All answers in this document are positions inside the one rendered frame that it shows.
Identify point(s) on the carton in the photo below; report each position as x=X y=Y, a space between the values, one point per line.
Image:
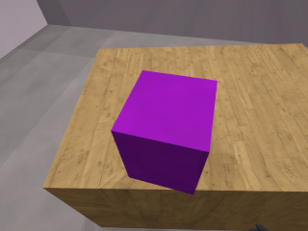
x=163 y=132

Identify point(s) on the pedestal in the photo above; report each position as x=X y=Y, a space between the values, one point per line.
x=257 y=168

